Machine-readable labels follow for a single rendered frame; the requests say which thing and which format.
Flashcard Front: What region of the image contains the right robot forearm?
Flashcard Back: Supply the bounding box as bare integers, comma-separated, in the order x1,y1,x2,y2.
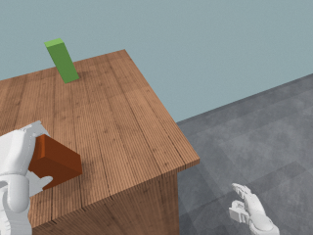
248,213,280,235

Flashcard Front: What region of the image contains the left robot forearm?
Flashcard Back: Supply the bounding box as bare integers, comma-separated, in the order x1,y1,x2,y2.
0,174,32,235

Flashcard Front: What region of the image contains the table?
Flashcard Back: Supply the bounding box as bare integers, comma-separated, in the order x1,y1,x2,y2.
0,49,201,235

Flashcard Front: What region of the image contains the robot left hand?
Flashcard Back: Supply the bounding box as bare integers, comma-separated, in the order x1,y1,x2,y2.
0,120,53,198

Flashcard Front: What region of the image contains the sponge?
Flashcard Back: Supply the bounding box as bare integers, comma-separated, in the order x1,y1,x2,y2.
28,134,83,191

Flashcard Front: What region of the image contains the robot right hand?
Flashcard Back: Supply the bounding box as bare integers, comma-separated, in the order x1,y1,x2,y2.
229,183,266,225

